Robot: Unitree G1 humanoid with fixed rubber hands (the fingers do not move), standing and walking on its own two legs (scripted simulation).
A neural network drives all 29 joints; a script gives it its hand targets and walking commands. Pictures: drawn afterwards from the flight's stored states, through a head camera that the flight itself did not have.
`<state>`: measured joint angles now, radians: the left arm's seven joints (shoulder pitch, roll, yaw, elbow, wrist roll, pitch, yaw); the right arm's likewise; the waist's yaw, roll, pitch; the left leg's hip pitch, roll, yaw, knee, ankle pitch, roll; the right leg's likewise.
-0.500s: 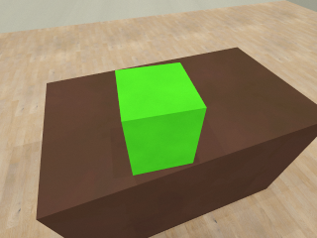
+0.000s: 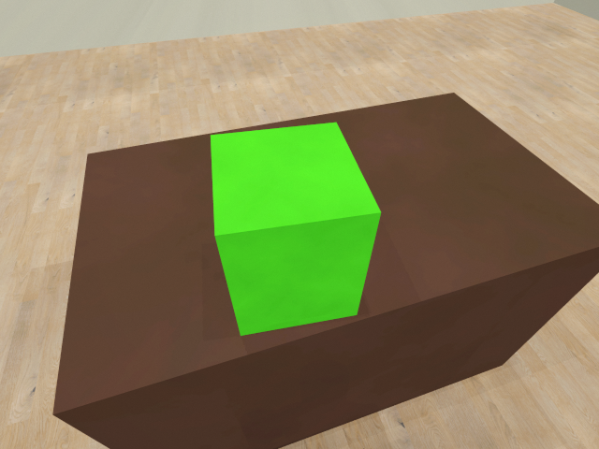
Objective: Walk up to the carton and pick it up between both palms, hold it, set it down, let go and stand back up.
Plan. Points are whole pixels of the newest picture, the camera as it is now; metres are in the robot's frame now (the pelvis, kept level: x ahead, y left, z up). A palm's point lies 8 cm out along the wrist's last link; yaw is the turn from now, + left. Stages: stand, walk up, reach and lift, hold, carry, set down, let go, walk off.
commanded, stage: walk up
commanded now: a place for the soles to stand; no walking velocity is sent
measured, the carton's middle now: (287, 230) +0.46 +0.04 +0.04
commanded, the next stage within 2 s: reach and lift in 1.74 s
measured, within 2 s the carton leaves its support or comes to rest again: neither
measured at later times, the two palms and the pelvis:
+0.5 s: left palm out of the picture +0.06 +0.26 -0.13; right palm out of the picture +0.08 -0.29 -0.12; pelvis +0.00 -0.02 -0.01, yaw +7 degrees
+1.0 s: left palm out of the picture +0.01 +0.24 -0.13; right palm out of the picture +0.13 -0.29 -0.12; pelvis -0.01 -0.04 -0.01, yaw +14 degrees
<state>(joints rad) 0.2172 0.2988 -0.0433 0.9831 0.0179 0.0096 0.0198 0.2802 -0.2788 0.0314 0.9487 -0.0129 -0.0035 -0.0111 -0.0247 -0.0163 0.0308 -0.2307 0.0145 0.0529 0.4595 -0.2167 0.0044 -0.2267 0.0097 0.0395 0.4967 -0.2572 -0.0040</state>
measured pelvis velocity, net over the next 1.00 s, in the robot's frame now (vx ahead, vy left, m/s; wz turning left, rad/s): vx -0.01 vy -0.04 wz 0.25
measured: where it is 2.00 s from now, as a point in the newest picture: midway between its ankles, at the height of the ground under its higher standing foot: outside the picture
